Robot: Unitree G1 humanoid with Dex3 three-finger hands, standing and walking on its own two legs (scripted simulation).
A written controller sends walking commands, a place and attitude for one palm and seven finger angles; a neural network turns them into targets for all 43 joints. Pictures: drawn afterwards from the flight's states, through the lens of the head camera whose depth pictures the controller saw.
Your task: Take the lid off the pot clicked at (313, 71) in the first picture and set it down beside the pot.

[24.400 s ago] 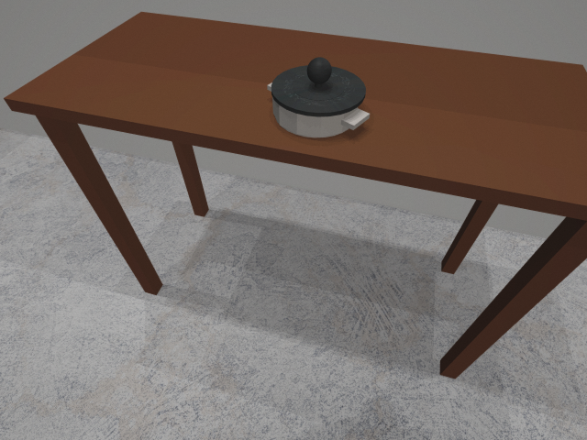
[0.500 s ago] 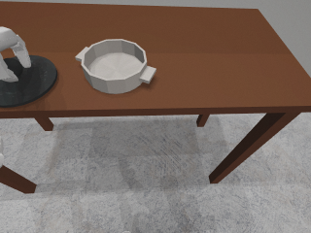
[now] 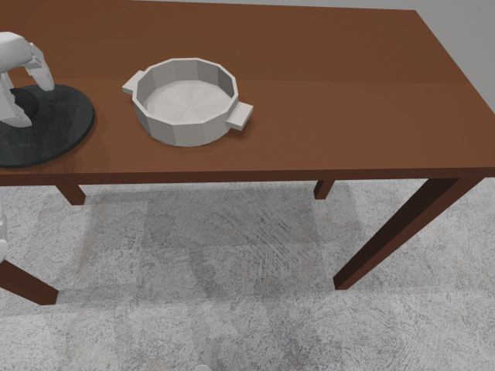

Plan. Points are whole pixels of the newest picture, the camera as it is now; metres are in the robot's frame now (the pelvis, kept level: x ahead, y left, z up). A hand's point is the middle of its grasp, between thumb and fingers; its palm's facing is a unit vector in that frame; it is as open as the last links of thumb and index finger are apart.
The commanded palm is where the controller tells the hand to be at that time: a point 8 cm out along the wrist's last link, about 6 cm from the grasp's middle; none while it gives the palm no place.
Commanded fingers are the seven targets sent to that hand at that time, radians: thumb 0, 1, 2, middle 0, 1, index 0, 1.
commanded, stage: open the fingers wide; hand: left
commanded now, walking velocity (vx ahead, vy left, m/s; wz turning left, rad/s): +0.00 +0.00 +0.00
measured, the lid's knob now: (20, 104) +0.49 +0.32 +0.14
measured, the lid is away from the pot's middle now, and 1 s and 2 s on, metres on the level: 0.24 0.24 0.24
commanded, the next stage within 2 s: raise the empty hand in 0.28 s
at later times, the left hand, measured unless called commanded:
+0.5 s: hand (0, 86) +0.48 +0.32 +0.18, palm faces -0.34 -0.08 -0.94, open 11.0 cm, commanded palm +0.50 +0.32 +0.25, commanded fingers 0.00 -0.14 0.91 -0.48 -0.60 -0.48 -0.60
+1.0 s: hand out of the picture +0.47 +0.32 +0.24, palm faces -0.29 -0.08 -0.95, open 11.0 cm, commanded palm +0.49 +0.32 +0.30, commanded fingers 0.00 -0.14 0.91 -0.48 -0.60 -0.48 -0.60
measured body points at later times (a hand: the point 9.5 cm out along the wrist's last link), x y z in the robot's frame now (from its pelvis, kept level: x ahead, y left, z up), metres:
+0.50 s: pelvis +0.00 +0.01 +0.00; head +0.08 +0.03 +0.44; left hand +0.50 +0.32 +0.24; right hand +0.01 -0.28 -0.11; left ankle +0.03 +0.05 -0.72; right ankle -0.04 -0.14 -0.72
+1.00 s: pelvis +0.00 +0.01 +0.01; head +0.05 +0.02 +0.45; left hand +0.48 +0.32 +0.29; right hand +0.02 -0.28 -0.11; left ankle +0.03 +0.05 -0.72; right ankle -0.04 -0.14 -0.72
